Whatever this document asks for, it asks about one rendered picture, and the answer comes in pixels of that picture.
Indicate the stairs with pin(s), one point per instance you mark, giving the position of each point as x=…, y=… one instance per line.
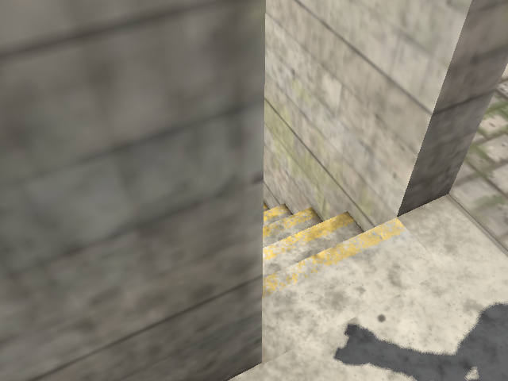
x=290, y=238

